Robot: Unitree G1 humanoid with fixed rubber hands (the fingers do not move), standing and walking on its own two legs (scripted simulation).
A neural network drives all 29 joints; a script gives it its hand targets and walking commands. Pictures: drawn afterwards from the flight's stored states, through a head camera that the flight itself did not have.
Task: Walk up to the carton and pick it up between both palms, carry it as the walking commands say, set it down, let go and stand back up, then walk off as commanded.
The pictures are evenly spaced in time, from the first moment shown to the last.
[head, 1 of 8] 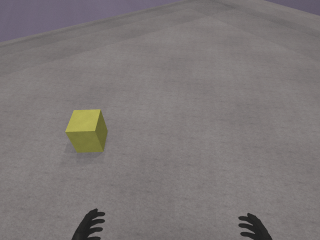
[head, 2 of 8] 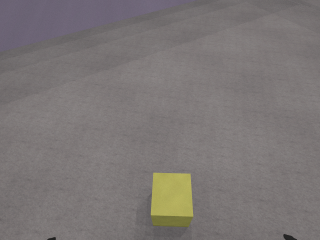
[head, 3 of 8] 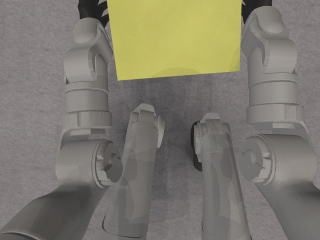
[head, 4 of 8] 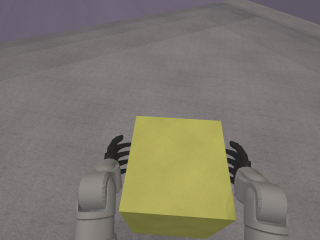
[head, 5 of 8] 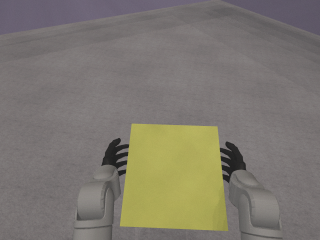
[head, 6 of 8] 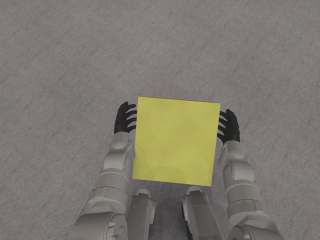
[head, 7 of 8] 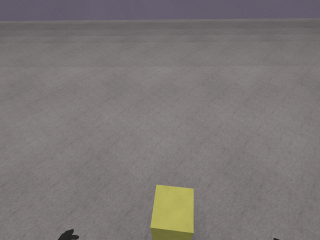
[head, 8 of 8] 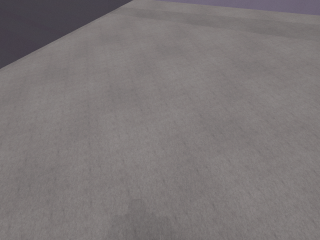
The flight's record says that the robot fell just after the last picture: no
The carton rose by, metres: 0.66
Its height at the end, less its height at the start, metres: +0.00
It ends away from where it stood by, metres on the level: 2.29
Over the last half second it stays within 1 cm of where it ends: yes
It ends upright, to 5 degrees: yes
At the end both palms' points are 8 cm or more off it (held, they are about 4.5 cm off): yes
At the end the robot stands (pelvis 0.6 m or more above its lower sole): yes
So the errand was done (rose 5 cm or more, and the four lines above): yes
